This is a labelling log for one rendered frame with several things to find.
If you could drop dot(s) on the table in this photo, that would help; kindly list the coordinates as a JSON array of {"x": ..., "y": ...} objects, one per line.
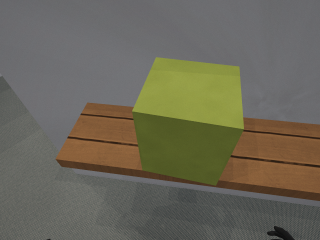
[{"x": 271, "y": 157}]

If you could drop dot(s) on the right robot hand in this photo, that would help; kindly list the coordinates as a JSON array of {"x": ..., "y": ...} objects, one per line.
[{"x": 281, "y": 233}]

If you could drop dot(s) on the carton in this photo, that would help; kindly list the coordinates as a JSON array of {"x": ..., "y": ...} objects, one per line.
[{"x": 188, "y": 119}]

